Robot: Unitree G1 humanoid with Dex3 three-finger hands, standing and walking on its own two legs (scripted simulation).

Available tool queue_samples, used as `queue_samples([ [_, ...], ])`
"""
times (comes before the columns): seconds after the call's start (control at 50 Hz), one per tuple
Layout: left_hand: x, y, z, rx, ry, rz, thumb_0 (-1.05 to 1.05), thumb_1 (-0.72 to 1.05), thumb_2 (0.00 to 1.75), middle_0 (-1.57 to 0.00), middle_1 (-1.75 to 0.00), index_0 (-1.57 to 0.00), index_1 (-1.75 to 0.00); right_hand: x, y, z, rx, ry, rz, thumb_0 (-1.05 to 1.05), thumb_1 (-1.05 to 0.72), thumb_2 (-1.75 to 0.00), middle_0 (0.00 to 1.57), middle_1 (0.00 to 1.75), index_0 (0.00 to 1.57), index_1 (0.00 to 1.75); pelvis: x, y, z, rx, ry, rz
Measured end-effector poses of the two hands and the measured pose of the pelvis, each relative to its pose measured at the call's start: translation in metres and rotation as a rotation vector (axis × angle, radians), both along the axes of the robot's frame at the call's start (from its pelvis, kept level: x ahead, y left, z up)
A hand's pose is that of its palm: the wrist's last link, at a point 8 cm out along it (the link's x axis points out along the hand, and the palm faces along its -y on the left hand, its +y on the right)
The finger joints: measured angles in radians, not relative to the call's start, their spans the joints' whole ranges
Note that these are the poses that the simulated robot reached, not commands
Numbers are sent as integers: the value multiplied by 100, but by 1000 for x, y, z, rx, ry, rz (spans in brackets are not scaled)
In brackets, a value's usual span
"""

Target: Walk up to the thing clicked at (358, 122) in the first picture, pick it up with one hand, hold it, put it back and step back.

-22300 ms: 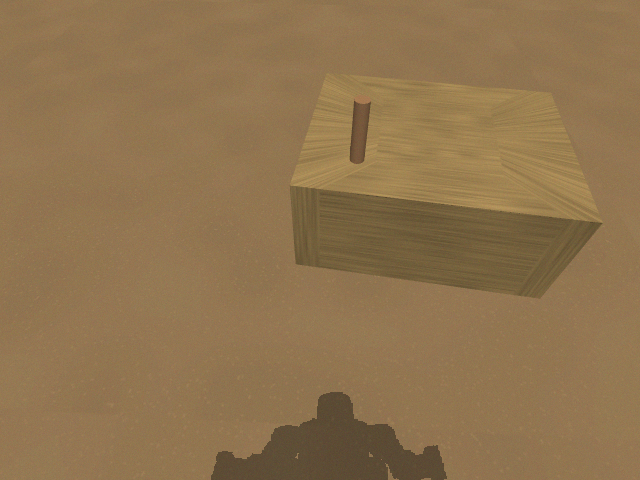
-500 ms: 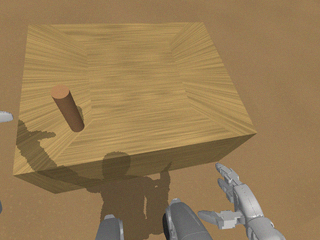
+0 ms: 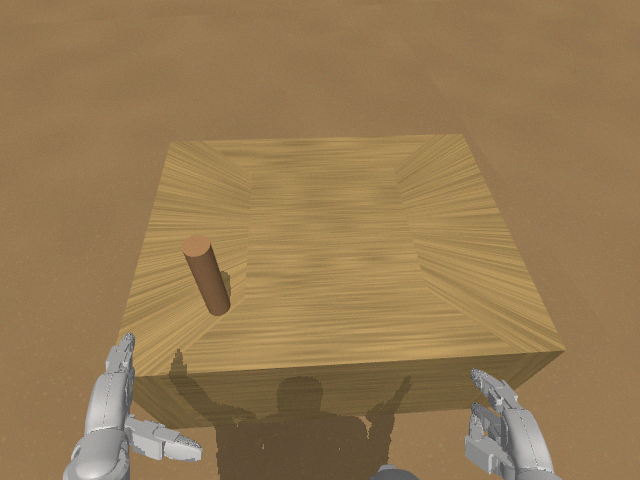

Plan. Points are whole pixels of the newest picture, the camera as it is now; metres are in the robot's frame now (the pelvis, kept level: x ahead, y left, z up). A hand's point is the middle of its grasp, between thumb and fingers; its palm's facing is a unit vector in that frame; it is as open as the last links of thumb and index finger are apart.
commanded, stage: home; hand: left
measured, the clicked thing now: (208, 279) +0.52 +0.22 -0.19
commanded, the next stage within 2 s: none
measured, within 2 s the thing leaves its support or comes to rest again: neither
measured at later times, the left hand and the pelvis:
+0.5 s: hand (180, 475) +0.15 +0.17 -0.05, palm faces +0.12 -0.96 -0.24, open 17.2 cm; pelvis -0.02 -0.01 +0.00, yaw +1 degrees
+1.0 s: hand (168, 474) +0.16 +0.19 -0.06, palm faces +0.12 -0.96 -0.23, open 17.3 cm; pelvis -0.01 +0.01 -0.01, yaw +0 degrees
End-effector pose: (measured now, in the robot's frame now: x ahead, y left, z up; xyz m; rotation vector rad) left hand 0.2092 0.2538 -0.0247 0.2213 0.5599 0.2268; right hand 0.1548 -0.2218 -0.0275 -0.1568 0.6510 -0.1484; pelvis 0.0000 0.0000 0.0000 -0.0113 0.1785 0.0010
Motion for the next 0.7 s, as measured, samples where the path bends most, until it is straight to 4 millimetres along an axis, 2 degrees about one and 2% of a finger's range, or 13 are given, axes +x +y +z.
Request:
queue_samples([
  [0.12, -51, -28, -8, -56, 81, -11, -1, -54, 7, -8, -7, -8, -8, 2, -6, 1, 2, -19, 2, 2, -89, -89, 20, 30, 20, 30, 2, -5, 0, 13, -15, 3],
  [0.22, -74, -40, -13, -82, 107, -9, -1, -53, 8, -9, -8, -9, -8, -1, -11, 1, -23, -26, 1, 2, -90, -89, 20, 30, 20, 30, -4, -9, -2, 18, -25, 9],
  [0.46, -77, -35, -4, -33, 50, -18, -1, -52, 9, -9, -8, -9, -8, -20, -11, 0, -31, -55, -15, 2, -90, -90, 20, 30, 20, 30, -18, -9, -5, 22, -42, 8],
  [0.58, -82, -36, -7, -51, 53, -26, -1, -52, 9, -9, -8, -9, -9, -28, -8, 0, -36, -53, -25, 2, -90, -90, 20, 30, 20, 30, -22, -5, -5, 22, -43, 2],
  [0.7, -86, -28, -9, -50, 54, -18, -1, -53, 8, -9, -8, -9, -8, -28, -4, 1, -51, -59, -23, 2, -90, -90, 20, 30, 20, 30, -24, -1, -6, 18, -45, 2],
])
